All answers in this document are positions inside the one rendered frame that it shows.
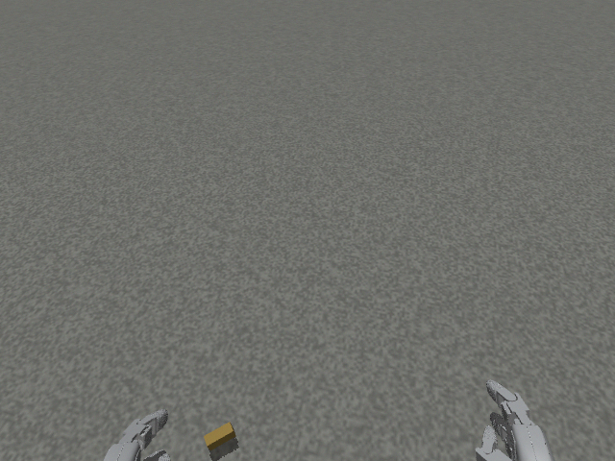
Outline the small box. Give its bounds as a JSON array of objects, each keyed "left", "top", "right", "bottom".
[{"left": 204, "top": 422, "right": 236, "bottom": 450}]

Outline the left robot hand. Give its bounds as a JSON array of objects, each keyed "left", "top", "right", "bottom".
[{"left": 103, "top": 409, "right": 170, "bottom": 461}]

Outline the right robot hand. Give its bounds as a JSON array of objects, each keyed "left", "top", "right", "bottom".
[{"left": 476, "top": 379, "right": 554, "bottom": 461}]

